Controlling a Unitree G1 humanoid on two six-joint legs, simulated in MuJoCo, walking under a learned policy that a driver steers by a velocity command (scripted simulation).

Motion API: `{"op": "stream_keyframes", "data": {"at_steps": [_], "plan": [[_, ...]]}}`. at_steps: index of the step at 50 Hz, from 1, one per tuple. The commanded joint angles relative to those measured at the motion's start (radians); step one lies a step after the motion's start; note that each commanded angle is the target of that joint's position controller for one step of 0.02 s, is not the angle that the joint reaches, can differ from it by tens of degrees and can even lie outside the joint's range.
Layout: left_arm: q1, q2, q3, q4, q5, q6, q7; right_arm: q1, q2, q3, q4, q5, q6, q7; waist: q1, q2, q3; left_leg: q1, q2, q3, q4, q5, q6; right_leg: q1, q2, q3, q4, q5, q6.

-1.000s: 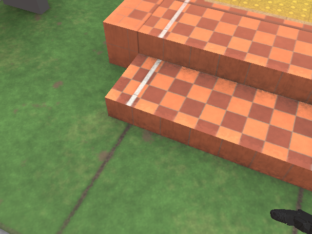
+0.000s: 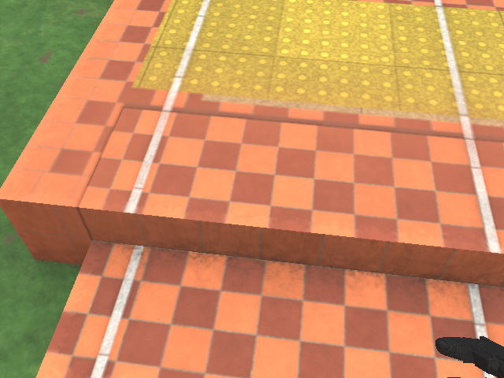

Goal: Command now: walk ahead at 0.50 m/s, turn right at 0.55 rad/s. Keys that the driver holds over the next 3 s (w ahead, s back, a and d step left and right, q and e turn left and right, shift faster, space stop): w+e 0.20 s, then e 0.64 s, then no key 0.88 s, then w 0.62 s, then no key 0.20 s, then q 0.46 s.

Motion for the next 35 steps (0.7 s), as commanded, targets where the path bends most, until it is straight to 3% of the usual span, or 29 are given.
{"op": "stream_keyframes", "data": {"at_steps": [1, 2, 3, 6, 8, 9, 10, 13, 15, 16, 18, 19, 20, 21, 22, 23, 24, 25, 26, 27, 28, 29, 30, 31, 32, 33, 35], "plan": [[-0.02, 0.148, 0.02, -0.112, -0.008, -0.014, -0.001, 0.244, -0.142, -0.06, -0.007, 0.006, 0.007, -0.009, -0.142, 0.15, -0.155, 0.612, 0.412, -0.53, -0.201, -0.263, 0.199, -0.573, -0.103, -0.024, 0.425, 0.035, 0.027], [-0.069, 0.135, 0.021, -0.121, 0.006, -0.006, 0.001, 0.197, -0.123, -0.049, -0.008, 0.002, 0.01, -0.008, -0.126, 0.106, -0.099, 0.505, 0.362, -0.414, -0.227, -0.168, 0.178, -0.543, -0.13, -0.049, 0.414, 0.094, 0.038], [-0.102, 0.121, 0.022, -0.138, 0.015, -0.002, -0.001, 0.167, -0.105, -0.042, 0.0, -0.001, 0.013, -0.01, -0.109, 0.113, -0.051, 0.421, 0.328, -0.333, -0.251, -0.08, 0.172, -0.522, -0.151, -0.055, 0.383, 0.133, 0.043], [-0.108, 0.045, 0.007, -0.156, 0.005, 0.007, -0.009, 0.154, -0.117, -0.048, 0.025, -0.005, 0.001, -0.015, -0.08, 0.129, -0.021, 0.3, 0.284, -0.145, -0.309, 0.145, 0.174, -0.451, -0.169, -0.089, 0.338, 0.209, 0.057], [-0.119, 0.017, -0.004, -0.174, 0.013, 0.02, -0.012, 0.166, -0.122, -0.052, 0.036, -0.011, 0.01, -0.014, -0.078, 0.128, -0.051, 0.34, 0.31, -0.098, -0.278, 0.313, 0.201, -0.483, -0.158, -0.121, 0.384, 0.196, 0.087], [-0.132, 0.019, -0.005, -0.185, 0.012, 0.025, -0.014, 0.172, -0.131, -0.056, 0.042, -0.005, 0.015, -0.017, -0.08, 0.115, -0.051, 0.348, 0.321, -0.074, -0.278, 0.316, 0.205, -0.504, -0.167, -0.114, 0.38, 0.219, 0.093], [-0.102, 0.01, -0.009, -0.173, 0.014, 0.037, -0.015, 0.17, -0.137, -0.056, 0.046, -0.002, 0.025, -0.017, -0.072, 0.145, -0.068, 0.348, 0.327, -0.052, -0.283, 0.268, 0.209, -0.49, -0.158, -0.156, 0.462, 0.194, 0.099], [-0.223, 0.019, -0.011, -0.234, 0.013, 0.052, -0.02, 0.175, -0.152, -0.057, 0.049, 0.009, 0.05, -0.033, -0.095, 0.103, 0.019, 0.366, 0.334, 0.013, -0.277, 0.303, 0.184, -0.576, -0.174, -0.162, 0.447, 0.213, 0.104], [-0.282, -0.005, -0.018, -0.273, 0.022, 0.061, -0.024, 0.225, -0.169, -0.059, 0.06, 0.011, 0.07, -0.049, -0.12, 0.124, 0.023, 0.477, 0.376, 0.016, -0.241, 0.405, 0.172, -0.669, -0.172, -0.182, 0.503, 0.148, 0.101], [-0.295, -0.012, -0.021, -0.292, 0.017, 0.062, -0.027, 0.232, -0.182, -0.064, 0.059, 0.013, 0.082, -0.058, -0.118, 0.122, 0.025, 0.53, 0.391, 0.029, -0.223, 0.453, 0.162, -0.716, -0.186, -0.168, 0.502, 0.117, 0.099], [-0.347, -0.015, -0.026, -0.322, 0.015, 0.058, -0.044, 0.195, -0.196, -0.068, 0.034, 0.01, 0.108, -0.069, -0.117, 0.1, 0.023, 0.542, 0.383, 0.087, -0.185, 0.531, 0.13, -0.687, -0.189, -0.184, 0.388, 0.129, 0.093], [-0.331, -0.002, -0.021, -0.32, 0.016, 0.055, -0.056, 0.133, -0.211, -0.07, 0.004, 0.01, 0.12, -0.074, -0.091, 0.092, -0.003, 0.468, 0.348, 0.147, -0.149, 0.628, 0.106, -0.532, -0.169, -0.209, 0.249, 0.188, 0.078], [-0.292, 0.028, -0.004, -0.298, 0.02, 0.047, -0.066, 0.094, -0.23, -0.073, -0.018, 0.006, 0.127, -0.075, -0.061, 0.095, -0.051, 0.413, 0.293, 0.211, -0.076, 0.797, 0.082, -0.344, -0.113, -0.255, 0.118, 0.253, 0.061], [-0.225, 0.097, 0.031, -0.261, 0.02, 0.028, -0.07, 0.135, -0.234, -0.072, -0.012, 0.01, 0.134, -0.07, -0.047, 0.066, -0.122, 0.45, 0.234, 0.219, 0.102, 0.94, 0.068, -0.192, -0.017, -0.32, -0.023, 0.336, 0.047], [-0.143, 0.08, 0.043, -0.232, 0.017, 0.023, -0.072, 0.158, -0.246, -0.074, 0.005, 0.037, 0.127, -0.06, -0.001, 0.118, -0.177, 0.438, 0.245, 0.211, 0.248, 0.871, 0.034, -0.015, -0.009, -0.296, -0.325, 0.515, 0.017], [-0.034, 0.085, 0.057, -0.179, 0.024, 0.033, -0.051, 0.156, -0.205, -0.058, 0.027, 0.067, 0.106, -0.041, 0.057, 0.091, -0.164, 0.365, 0.206, 0.216, 0.408, 0.637, -0.017, 0.162, 0.016, -0.299, -0.615, 0.737, -0.005], [0.044, 0.142, 0.056, -0.121, 0.032, 0.043, -0.022, 0.164, -0.087, -0.027, 0.022, 0.018, 0.079, -0.024, 0.05, -0.098, -0.052, -0.116, 0.102, 0.177, 0.758, -0.45, -0.065, 0.448, -0.117, -0.094, -0.571, 1.142, -0.067], [0.074, 0.257, 0.05, -0.175, 0.091, 0.027, -0.004, 0.279, 0.03, 0.017, 0.011, -0.047, 0.038, 0.001, -0.054, -0.219, -0.225, -0.416, 0.089, 0.016, 1.111, -0.684, -0.094, 0.676, -0.436, 0.194, -0.174, 2.053, -0.231], [0.158, 0.268, 0.07, -0.165, 0.097, 0.036, -0.002, 0.224, -0.052, 0.007, 0.031, -0.04, 0.02, 0.005, 0.084, -0.078, -0.447, -0.451, 0.055, -0.039, 1.378, -0.599, -0.129, 0.699, -0.523, 0.256, -0.244, 2.068, -0.363], [0.103, 0.289, 0.085, -0.136, 0.086, 0.048, -0.007, 0.121, -0.099, -0.003, -0.026, 0.015, 0.018, -0.004, 0.059, -0.029, -0.4, -0.552, 0.035, -0.025, 1.409, -0.49, -0.133, 0.619, -0.509, 0.342, -0.367, 1.457, -0.413], [0.036, 0.237, 0.077, -0.13, 0.042, 0.059, -0.009, 0.039, -0.077, -0.002, -0.047, 0.026, 0.027, -0.024, 0.044, -0.002, -0.264, -0.645, 0.055, -0.001, 1.482, -0.464, -0.133, 0.523, -0.448, 0.352, -0.419, 1.142, -0.358], [-0.028, 0.166, 0.046, -0.133, 0.014, 0.066, -0.005, 0.006, -0.048, 0.011, -0.07, 0.023, 0.049, -0.03, 0.008, -0.014, -0.153, -0.677, 0.06, -0.003, 1.561, -0.447, -0.135, 0.397, -0.41, 0.299, -0.432, 1.049, -0.308], [-0.066, 0.123, 0.025, -0.13, 0.011, 0.071, -0.006, 0.008, -0.037, 0.018, -0.088, 0.024, 0.067, -0.027, -0.036, -0.022, -0.089, -0.652, 0.058, 0.003, 1.614, -0.448, -0.122, 0.268, -0.368, 0.232, -0.449, 0.972, -0.268], [-0.094, 0.109, 0.018, -0.124, 0.016, 0.074, -0.005, 0.027, -0.013, 0.026, -0.11, 0.024, 0.078, -0.023, -0.072, -0.027, -0.056, -0.649, 0.05, 0.015, 1.627, -0.439, -0.108, 0.172, -0.328, 0.178, -0.454, 0.889, -0.232], [-0.083, 0.086, 0.008, -0.105, 0.021, 0.074, -0.001, 0.023, 0.023, 0.039, -0.131, 0.026, 0.083, -0.018, -0.074, -0.066, -0.037, -0.694, 0.035, 0.035, 1.738, -0.456, -0.09, 0.126, -0.32, 0.172, -0.46, 0.843, -0.212], [-0.069, 0.073, -0.002, -0.088, 0.026, 0.075, 0.005, 0.014, 0.046, 0.053, -0.159, 0.03, 0.085, -0.015, -0.082, -0.057, -0.023, -0.723, 0.034, 0.037, 1.754, -0.44, -0.076, 0.079, -0.305, 0.153, -0.473, 0.783, -0.194], [-0.07, 0.085, -0.005, -0.063, 0.013, 0.091, 0.02, -0.032, 0.066, 0.078, -0.248, 0.017, 0.084, -0.013, -0.115, -0.063, -0.009, -0.717, 0.039, 0.059, 1.587, -0.37, -0.065, -0.028, -0.229, 0.098, -0.482, 0.717, -0.165]]}}
Next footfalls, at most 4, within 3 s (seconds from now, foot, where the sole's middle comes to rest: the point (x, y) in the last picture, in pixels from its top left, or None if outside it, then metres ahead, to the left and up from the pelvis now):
0.48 right None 0.23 -0.18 -0.76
0.86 left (308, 357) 0.48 -0.07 -0.62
1.56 right None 0.22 -0.32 -0.76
2.08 left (379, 362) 0.48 -0.23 -0.62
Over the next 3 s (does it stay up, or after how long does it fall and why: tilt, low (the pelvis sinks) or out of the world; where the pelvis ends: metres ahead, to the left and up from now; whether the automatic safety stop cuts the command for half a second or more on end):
stays up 0.68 -0.40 0.17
